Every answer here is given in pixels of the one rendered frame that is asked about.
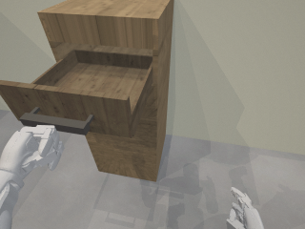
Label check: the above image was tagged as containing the right robot hand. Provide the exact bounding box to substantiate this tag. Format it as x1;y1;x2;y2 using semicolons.
226;187;264;229

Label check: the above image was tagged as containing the cabinet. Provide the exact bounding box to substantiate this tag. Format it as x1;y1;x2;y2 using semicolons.
37;0;174;182

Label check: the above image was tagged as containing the drawer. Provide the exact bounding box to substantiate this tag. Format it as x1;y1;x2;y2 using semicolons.
0;49;153;138

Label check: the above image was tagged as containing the handle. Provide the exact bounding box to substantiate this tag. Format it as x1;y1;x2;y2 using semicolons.
19;107;94;135

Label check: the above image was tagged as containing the left robot hand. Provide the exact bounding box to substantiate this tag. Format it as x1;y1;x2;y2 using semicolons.
0;125;65;179

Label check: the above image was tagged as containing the robot left forearm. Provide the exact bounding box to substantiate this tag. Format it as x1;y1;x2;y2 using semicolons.
0;169;25;229

